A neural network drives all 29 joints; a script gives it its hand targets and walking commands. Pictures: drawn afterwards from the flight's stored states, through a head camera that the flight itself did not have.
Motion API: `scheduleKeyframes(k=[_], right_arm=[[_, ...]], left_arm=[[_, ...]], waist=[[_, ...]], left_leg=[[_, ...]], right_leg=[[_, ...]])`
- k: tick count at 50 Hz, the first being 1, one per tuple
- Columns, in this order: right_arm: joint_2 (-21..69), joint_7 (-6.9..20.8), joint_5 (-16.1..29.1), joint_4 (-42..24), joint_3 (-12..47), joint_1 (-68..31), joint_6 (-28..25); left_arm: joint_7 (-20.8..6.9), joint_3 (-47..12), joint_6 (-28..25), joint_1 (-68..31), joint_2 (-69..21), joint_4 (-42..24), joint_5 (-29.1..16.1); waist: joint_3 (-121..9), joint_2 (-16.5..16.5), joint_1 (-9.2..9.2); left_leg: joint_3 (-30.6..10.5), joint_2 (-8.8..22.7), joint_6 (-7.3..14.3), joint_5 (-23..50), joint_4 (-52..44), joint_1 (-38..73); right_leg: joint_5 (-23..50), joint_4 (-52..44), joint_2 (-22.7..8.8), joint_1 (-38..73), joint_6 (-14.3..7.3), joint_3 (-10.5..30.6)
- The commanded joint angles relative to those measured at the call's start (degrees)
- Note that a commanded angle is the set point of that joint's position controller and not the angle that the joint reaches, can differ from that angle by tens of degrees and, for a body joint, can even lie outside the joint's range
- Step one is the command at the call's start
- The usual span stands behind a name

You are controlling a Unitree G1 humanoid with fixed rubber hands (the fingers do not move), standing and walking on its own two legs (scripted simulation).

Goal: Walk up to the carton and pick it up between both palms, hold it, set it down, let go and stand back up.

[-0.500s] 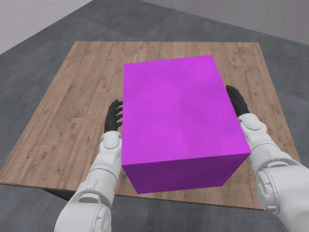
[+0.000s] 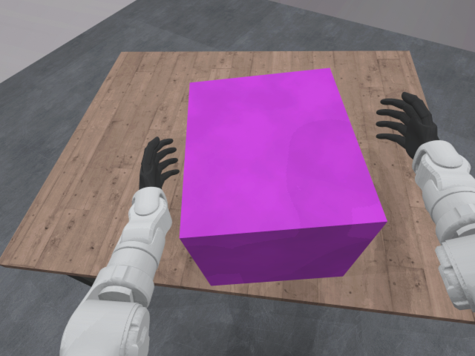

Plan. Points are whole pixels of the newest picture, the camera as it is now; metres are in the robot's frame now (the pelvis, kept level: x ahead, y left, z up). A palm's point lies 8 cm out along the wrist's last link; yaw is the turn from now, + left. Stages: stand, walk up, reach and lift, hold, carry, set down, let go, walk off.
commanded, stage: set down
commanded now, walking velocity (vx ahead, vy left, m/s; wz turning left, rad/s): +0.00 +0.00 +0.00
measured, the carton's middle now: (267, 181) +0.43 +0.02 +0.02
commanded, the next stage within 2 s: none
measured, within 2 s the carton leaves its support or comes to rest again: neither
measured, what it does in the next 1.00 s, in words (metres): stands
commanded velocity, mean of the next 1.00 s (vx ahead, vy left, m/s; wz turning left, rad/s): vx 0.00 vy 0.00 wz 0.00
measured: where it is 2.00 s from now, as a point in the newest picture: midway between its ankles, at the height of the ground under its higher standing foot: outside the picture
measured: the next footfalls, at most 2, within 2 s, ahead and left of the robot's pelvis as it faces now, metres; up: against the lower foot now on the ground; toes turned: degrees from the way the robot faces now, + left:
none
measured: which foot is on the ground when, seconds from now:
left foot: down 0.00-1.00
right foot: down 0.00-1.00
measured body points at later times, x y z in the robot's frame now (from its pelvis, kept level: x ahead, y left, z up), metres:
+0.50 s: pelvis -0.01 +0.00 +0.01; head +0.06 -0.01 +0.46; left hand +0.41 +0.23 +0.14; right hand +0.50 -0.22 +0.17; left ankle -0.04 +0.15 -0.72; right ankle +0.05 -0.07 -0.72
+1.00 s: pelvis +0.01 +0.02 +0.02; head +0.06 +0.01 +0.47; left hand +0.37 +0.24 +0.13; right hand +0.46 -0.24 +0.15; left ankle -0.04 +0.15 -0.72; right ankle +0.05 -0.07 -0.72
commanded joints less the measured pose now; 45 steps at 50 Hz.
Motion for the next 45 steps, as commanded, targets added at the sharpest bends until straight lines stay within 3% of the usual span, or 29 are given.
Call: scheduleKeyframes(k=[1,3,5,9,12,14,15,18,20,27,28,30,32,37,42,45], right_arm=[[-12.5,0.6,1.6,-14.4,-2.9,-28.0,0.1],[-13.4,0.7,1.4,-15.6,-3.6,-29.2,1.6],[-13.6,0.8,0.8,-11.7,-3.6,-28.3,4.0],[-14.1,1.0,-0.7,-14.8,-4.9,-30.2,8.4],[-13.4,1.4,-2.1,-17.3,-5.7,-31.6,11.1],[-13.4,1.5,-2.9,-17.6,-7.1,-31.5,12.9],[-13.4,1.5,-2.7,-19.2,-7.1,-31.5,13.9],[-13.9,1.5,-2.1,-23.6,-7.8,-31.3,16.2],[-15.2,1.7,-2.2,-23.1,-8.5,-30.8,17.8],[-17.8,1.8,-2.8,-28.1,-11.9,-28.6,23.4],[-18.4,1.9,-3.0,-28.1,-13.1,-27.7,23.9],[-19.2,2.1,-3.0,-30.4,-13.4,-27.9,24.6],[-19.3,2.2,-2.9,-28.6,-13.5,-26.4,25.5],[-18.9,3.3,-2.8,-27.0,-13.4,-20.8,25.8],[-18.1,3.3,-2.5,-32.7,-13.4,-12.7,24.5],[-18.1,3.9,-2.5,-36.8,-15.1,-9.2,22.7]], left_arm=[[0.3,0.3,1.3,-26.3,8.8,-17.7,-1.3],[0.3,0.7,3.8,-27.1,9.5,-19.6,-1.6],[0.0,1.0,6.9,-26.2,9.1,-16.6,-0.5],[0.4,2.0,12.8,-27.4,10.0,-17.7,-1.0],[1.2,3.0,15.8,-29.6,10.8,-18.5,-1.1],[1.4,3.0,17.9,-30.3,11.1,-19.1,-1.0],[1.7,3.6,18.9,-31.2,11.5,-21.7,-0.8],[2.4,4.2,22.3,-31.6,11.9,-27.4,-0.6],[2.5,4.8,25.3,-30.9,11.5,-29.8,0.2],[2.3,6.7,35.1,-28.3,11.8,-41.8,1.1],[2.3,6.1,36.3,-27.9,11.4,-44.0,1.4],[2.1,6.7,38.4,-26.7,11.5,-46.5,1.1],[1.6,6.4,40.2,-24.3,10.2,-46.6,1.9],[0.4,5.7,42.3,-17.1,8.0,-47.8,3.3],[-1.0,6.6,42.2,-7.1,7.4,-53.4,4.9],[-0.8,6.3,40.7,-4.6,6.9,-58.5,5.0]], waist=[[-42.6,-8.8,-0.43],[-42.5,-9.3,-0.64],[-36.5,-9.9,-1.52],[-31.7,-13.0,-1.83],[-30.0,-14.5,-1.01],[-28.2,-14.0,-1.7],[-29.4,-13.4,-1.14],[-31.7,-10.7,-1.19],[-31.5,-8.7,-2.06],[-29.9,-6.0,-3.95],[-30.1,-4.5,-4.95],[-29.6,-5.5,-5.05],[-25.9,-4.5,-5.66],[-20.6,-4.4,-7.11],[-18.1,-6.6,-7.37],[-18.8,-5.3,-7.52]], left_leg=[[1.7,-4.0,0.8,17.1,-2.5,-7.3],[1.2,-4.1,1.0,17.0,-2.5,-6.7],[0.7,-4.0,1.3,14.4,-4.0,-6.4],[0.2,-4.1,1.9,9.5,-5.8,-5.2],[0.3,-4.5,2.7,6.4,-6.8,-6.9],[-0.1,-4.5,2.7,5.2,-7.6,-6.1],[0.0,-4.7,2.7,6.2,-7.4,-5.8],[-0.4,-5.0,2.2,8.7,-8.4,-4.9],[-0.9,-4.9,1.7,11.4,-9.1,-2.2],[-2.0,-5.1,0.9,14.5,-10.4,3.6],[-2.4,-4.9,0.6,15.6,-10.7,5.6],[-2.4,-5.0,0.7,16.4,-10.5,7.3],[-3.0,-4.9,0.8,17.7,-11.3,8.7],[-3.7,-4.9,0.9,19.3,-11.7,12.7],[-3.8,-5.4,1.9,21.4,-12.3,13.5],[-3.8,-5.6,1.7,22.3,-11.9,15.7]], right_leg=[[22.1,5.5,-1.1,47.3,4.1,7.6],[22.5,5.4,-1.0,47.2,4.2,7.4],[19.5,4.5,-1.2,47.0,3.7,7.3],[10.6,1.7,-1.6,46.2,3.5,7.8],[6.2,0.9,-2.3,47.5,3.5,8.6],[3.0,-0.3,-2.7,47.4,3.1,8.9],[2.6,-0.7,-3.1,48.6,3.2,9.7],[8.4,-0.6,-3.3,52.9,3.3,9.7],[13.9,-0.1,-2.3,53.6,2.9,8.4],[18.4,-1.2,-2.0,55.2,2.9,7.7],[19.6,-1.3,-1.5,54.3,2.5,6.9],[20.3,-2.0,-1.3,54.4,2.7,6.8],[22.9,-2.1,-1.0,54.5,2.5,6.2],[24.0,-3.4,-0.6,53.5,2.0,5.1],[29.6,-2.7,-1.0,57.9,3.0,5.2],[26.8,-2.9,-0.6,55.9,2.7,4.6]])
